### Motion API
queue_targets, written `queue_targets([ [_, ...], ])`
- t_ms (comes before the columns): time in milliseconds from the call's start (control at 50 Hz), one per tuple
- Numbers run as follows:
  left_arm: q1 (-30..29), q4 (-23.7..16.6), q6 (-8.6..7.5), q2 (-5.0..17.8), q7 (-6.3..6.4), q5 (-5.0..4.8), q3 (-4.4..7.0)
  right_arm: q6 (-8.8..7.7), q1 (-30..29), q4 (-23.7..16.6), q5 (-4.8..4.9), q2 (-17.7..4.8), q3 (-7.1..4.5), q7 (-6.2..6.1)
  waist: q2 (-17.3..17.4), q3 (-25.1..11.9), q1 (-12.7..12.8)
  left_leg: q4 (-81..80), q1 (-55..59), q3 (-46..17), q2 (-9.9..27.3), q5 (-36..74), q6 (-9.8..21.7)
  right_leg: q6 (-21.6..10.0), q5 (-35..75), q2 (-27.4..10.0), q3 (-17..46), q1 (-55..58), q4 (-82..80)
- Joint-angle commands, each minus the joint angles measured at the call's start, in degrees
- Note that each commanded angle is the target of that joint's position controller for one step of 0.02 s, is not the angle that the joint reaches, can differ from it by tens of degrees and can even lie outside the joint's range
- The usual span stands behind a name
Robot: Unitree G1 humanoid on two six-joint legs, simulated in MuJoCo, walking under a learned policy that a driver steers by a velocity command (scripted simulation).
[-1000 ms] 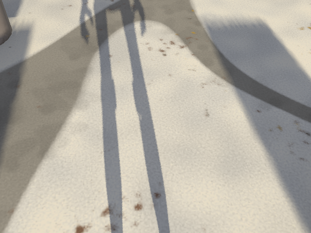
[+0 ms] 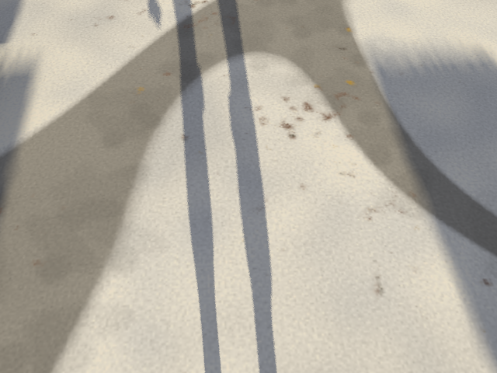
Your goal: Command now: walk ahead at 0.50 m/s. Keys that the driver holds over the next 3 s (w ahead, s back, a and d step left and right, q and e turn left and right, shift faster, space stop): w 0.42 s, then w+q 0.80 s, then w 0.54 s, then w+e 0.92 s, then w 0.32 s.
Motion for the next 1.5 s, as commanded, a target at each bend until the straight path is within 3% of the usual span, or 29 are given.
queue_targets([
  [20, -2.1, -4.7, -0.83, 4.8, -0.32, 0.41, 1.40, -0.10, 10.1, 1.8, 0.75, -5.7, -1.65, 0.00, 1.5, -3.6, -3.3, -19.9, 20.2, -25.8, 19.2, -0.7, 9.0, -0.9, 5.6, -5.1, 3.7, -24.1, 11.9],
  [60, -0.9, -4.4, 0.69, 3.0, -0.97, 1.87, 1.33, -0.92, 11.0, 3.5, 0.77, -2.9, -0.65, -0.43, 3.1, -2.1, -0.5, -21.8, 13.8, -18.7, 15.3, 5.1, 6.3, 0.2, 7.3, -6.6, 3.3, -19.2, 7.1],
  [120, -3.4, -5.6, 2.04, 2.6, -1.74, 2.06, 1.49, -1.99, 15.3, 5.4, 1.03, -5.0, -0.89, -0.62, 3.6, -1.4, 0.3, -23.3, 13.1, -14.5, 13.8, 11.5, 6.4, 1.6, 10.1, -7.0, 1.5, -21.1, 3.6],
  [260, -20.9, -11.7, 2.18, 2.6, -2.18, 1.11, 0.79, -1.83, 22.2, 7.0, 1.00, -5.4, -0.34, -0.68, 4.4, 1.6, -3.4, -25.0, 17.5, -9.2, 11.3, 18.4, 4.9, 3.6, 22.7, -7.0, -2.5, -26.2, -16.2],
  [360, -27.4, -14.4, 1.66, 3.4, -1.96, 0.95, 0.65, -1.50, 26.6, 8.7, 0.39, -6.0, -0.37, -1.40, 5.0, 2.4, -5.3, -22.4, 26.8, -9.0, 14.1, 23.9, 5.3, 1.5, 21.4, -5.1, -3.6, -26.6, -24.5],
  [420, -24.2, -14.1, 0.88, 4.5, -1.59, 0.96, 1.25, -1.27, 24.8, 8.9, 0.04, -7.1, -0.72, -1.94, 5.4, 0.9, -2.6, -15.7, 29.6, -7.6, 15.1, 38.2, 4.2, -1.2, 15.2, -2.5, -4.5, -19.7, -28.3],
  [460, -9.3, -9.4, -0.17, 6.5, -0.68, 1.40, 2.61, -0.91, 23.1, 8.7, 0.36, -7.4, -0.74, -1.77, 3.7, -6.6, 3.8, 1.2, 25.2, -6.3, 12.3, 44.0, 2.5, -3.4, 16.3, 0.2, -5.0, -0.7, -33.6],
  [480, 1.1, -7.2, -0.80, 10.7, 0.04, 2.90, 3.90, -1.00, 22.5, 6.9, 1.10, -5.9, -0.15, -1.46, -0.3, -13.6, 7.1, 16.7, 13.4, -5.0, 9.5, 27.4, 1.5, -6.0, 12.8, -10.0, 5.7, 15.2, -34.4],
  [500, 4.5, -7.0, -0.63, 16.5, -0.11, 3.68, 5.31, -0.75, 30.0, 6.0, 3.66, 0.7, 1.07, -1.01, -13.2, -21.7, 4.1, 38.8, -7.5, -1.6, -0.9, -16.2, -1.0, -13.8, 9.2, -28.1, 33.1, 31.4, -39.6],
  [520, 0.4, -7.8, 0.38, 13.4, -0.46, 1.56, 4.89, -0.31, 26.5, 6.8, 2.01, -6.2, -0.78, -1.37, -4.1, -19.3, 3.8, 44.1, -11.8, -9.1, 0.6, -18.6, -0.1, -12.7, 3.4, -26.5, 36.7, 25.5, -44.1],
  [540, -6.5, -8.9, 0.32, 9.8, -0.55, 1.06, 3.74, -0.28, 21.2, 5.1, 1.59, -6.3, -1.13, -1.18, -2.1, -9.9, 1.3, 43.0, -13.3, -9.7, 3.5, -13.1, 0.1, -10.4, 2.6, -24.3, 26.8, 16.4, -45.9],
  [560, -9.8, -9.2, -0.19, 6.5, -0.77, 1.14, 2.88, -0.33, 18.7, 4.6, 1.44, -4.9, -0.97, -0.97, -0.4, -5.4, 0.1, 39.9, -11.8, -9.6, 5.6, -9.2, 0.1, -8.3, 7.1, -21.8, 20.1, 9.1, -48.5],
  [600, -10.1, -7.9, -1.00, 3.5, -0.20, 0.90, 1.97, 1.13, 19.2, 4.8, 0.08, -3.1, -1.14, -0.32, -2.4, -2.1, -2.7, 36.1, -7.4, -9.3, 7.5, -6.7, -0.6, -4.4, 14.3, -17.5, 10.0, 1.7, -50.6],
  [720, -3.6, -5.9, -2.61, 5.3, 0.35, 0.60, 2.21, 3.64, 11.3, 1.1, -0.10, -1.6, -1.31, 1.16, -2.4, -0.2, -3.3, 31.3, -15.0, -7.1, 8.5, 2.2, -2.0, -2.9, 26.0, -15.9, -1.6, 2.9, -52.3],
  [800, -1.2, -5.3, -2.55, 5.1, 0.65, 0.64, 1.85, 3.37, 2.7, -2.3, 0.19, -1.2, -0.62, 1.91, -2.5, 1.7, -2.0, 18.3, -15.5, -3.9, 7.6, 9.1, -2.5, -1.7, 32.3, -14.2, -7.6, 4.5, -52.0],
  [900, 3.5, -3.7, -1.72, 6.9, 1.53, 0.80, 2.13, 3.19, -4.8, -6.0, -0.19, -1.5, -0.03, 2.39, -2.7, 2.5, 0.0, 7.0, -13.5, 1.4, 5.3, 7.2, -0.2, -1.5, 42.8, -16.6, -11.8, 13.0, -48.9],
  [960, 2.5, -3.8, -0.80, 8.9, 2.11, 1.07, 2.65, 3.32, -1.7, -5.8, -0.40, -3.1, -0.78, 2.13, -4.9, -0.4, -2.5, 5.3, -7.0, 4.0, 1.0, -0.6, 3.2, -1.3, 64.4, -17.6, -14.5, 17.2, -39.8],
  [1000, 1.4, -4.5, 0.24, 10.7, 2.04, 1.22, 3.23, 3.09, 6.7, -3.6, -0.52, -5.1, -1.95, 1.68, -5.5, -5.3, -5.9, 2.9, 2.3, 4.4, -2.6, -5.8, 5.9, -1.6, 69.6, -18.0, -14.9, 17.0, -25.1],
  [1020, 0.5, -5.3, 0.64, 11.1, 1.60, 0.98, 3.37, 2.58, 14.2, -1.3, -0.93, -7.0, -3.01, 1.19, -3.3, -9.2, -9.6, -2.7, 13.1, 2.5, -3.5, -4.0, 7.7, -0.4, 61.5, -17.2, -15.6, 11.6, -12.3],
  [1040, -0.4, -7.4, 0.62, 9.2, 1.20, 0.84, 2.92, 2.42, 20.2, -0.1, -1.50, -12.5, -4.78, 0.40, 3.3, -14.2, -11.8, -5.1, 26.5, -13.0, 7.9, -9.1, 11.2, 1.3, 35.9, -14.5, -15.4, -2.2, 5.9],
  [1060, -1.2, -12.5, 0.05, 5.3, -0.10, 0.00, 2.50, 3.04, 17.1, -1.7, -0.47, -17.6, -5.81, 0.32, 15.3, -16.9, -7.2, -13.7, 39.3, -46.8, 22.0, -7.6, 20.8, 4.7, -8.3, 0.2, -8.5, -27.2, 25.8],
  [1080, -8.7, -14.0, -0.71, 8.7, -0.42, 0.74, 2.86, 3.73, 17.4, -1.6, 0.65, -16.3, -5.41, 0.01, 3.6, -13.1, -8.9, -16.9, 36.4, -43.5, 21.2, -5.8, 19.0, 4.0, -3.3, -3.3, 1.9, -33.8, 25.4],
  [1120, -8.3, -13.7, -1.83, 7.7, -0.46, -0.11, 2.55, 3.18, 11.9, -1.6, 0.91, -10.9, -3.96, -0.50, -2.3, -3.5, -3.7, -18.2, 23.0, -30.7, 17.4, 6.2, 14.0, 3.7, 5.1, -7.8, 2.2, -30.5, 15.1],
  [1160, -6.4, -13.3, 0.19, 7.0, -0.41, 2.01, 2.46, 1.95, 9.2, -2.3, 1.56, -8.6, -3.00, -0.95, -1.4, -3.4, -0.5, -18.8, 16.3, -23.2, 12.2, 14.8, 11.4, 5.2, 6.0, -9.2, 2.6, -23.6, 9.1],
  [1200, -7.0, -14.1, 2.00, 6.5, -0.89, 2.61, 2.42, 0.76, 11.1, -2.0, 2.04, -9.5, -2.94, -0.84, -0.1, -3.8, 0.1, -19.0, 14.5, -20.9, 10.1, 20.1, 11.2, 6.7, 6.5, -9.0, 1.7, -22.7, 5.8],
  [1240, -10.3, -15.5, 2.77, 6.3, -1.23, 2.44, 2.25, 0.38, 13.6, -1.7, 1.88, -10.9, -3.16, -0.73, 1.2, -3.2, -0.7, -19.8, 14.2, -19.6, 8.9, 20.9, 10.2, 7.7, 10.3, -8.9, 0.6, -25.0, 1.4],
  [1340, -20.3, -18.9, 2.97, 6.6, -1.77, 2.01, 1.81, 0.26, 20.7, -0.3, 1.70, -9.7, -2.40, -0.65, 3.9, -1.9, -4.9, -20.5, 20.5, -18.3, 8.1, 25.2, 5.6, 7.1, 21.0, -8.3, -0.6, -30.2, -10.9],
  [1440, -28.4, -21.8, 2.32, 6.4, -2.32, 1.47, 0.90, 0.12, 24.6, 0.8, 0.99, -9.8, -1.74, -1.35, 4.7, -0.3, -7.7, -19.4, 27.8, -18.1, 9.6, 28.8, 5.1, 4.9, 23.6, -5.8, -2.2, -31.0, -20.9],
  [1500, -28.9, -23.0, 1.60, 7.2, -2.39, 1.18, 0.82, -0.02, 24.2, 1.3, 0.43, -10.9, -1.66, -1.89, 5.4, 0.5, -6.5, -17.7, 30.1, -18.3, 11.7, 34.6, 5.0, 2.3, 20.5, -4.0, -2.5, -26.9, -26.1],
])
